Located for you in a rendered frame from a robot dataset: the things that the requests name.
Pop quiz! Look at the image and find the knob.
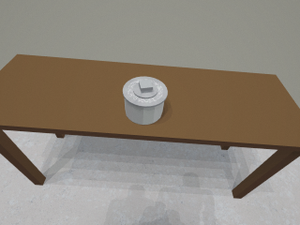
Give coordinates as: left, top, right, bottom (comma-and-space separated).
139, 80, 153, 92

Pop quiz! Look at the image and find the table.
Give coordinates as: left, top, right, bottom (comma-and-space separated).
0, 54, 300, 199

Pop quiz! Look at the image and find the lid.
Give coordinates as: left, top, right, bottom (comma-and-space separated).
123, 76, 168, 108

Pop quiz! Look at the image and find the pot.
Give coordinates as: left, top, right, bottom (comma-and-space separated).
124, 99, 164, 125

